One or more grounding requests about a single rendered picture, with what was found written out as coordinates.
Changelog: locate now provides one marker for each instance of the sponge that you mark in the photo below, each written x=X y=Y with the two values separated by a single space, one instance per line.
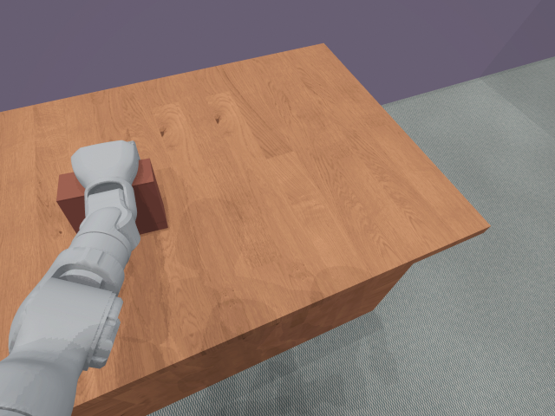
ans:
x=151 y=214

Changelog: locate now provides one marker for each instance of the left robot forearm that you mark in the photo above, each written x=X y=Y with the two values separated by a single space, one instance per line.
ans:
x=101 y=248

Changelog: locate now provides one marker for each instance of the table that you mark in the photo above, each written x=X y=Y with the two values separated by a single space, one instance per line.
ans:
x=294 y=203

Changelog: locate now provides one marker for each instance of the robot left upper arm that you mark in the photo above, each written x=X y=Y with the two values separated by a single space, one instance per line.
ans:
x=69 y=327

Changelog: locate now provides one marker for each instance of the left robot hand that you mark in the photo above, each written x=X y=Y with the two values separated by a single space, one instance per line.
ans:
x=118 y=159

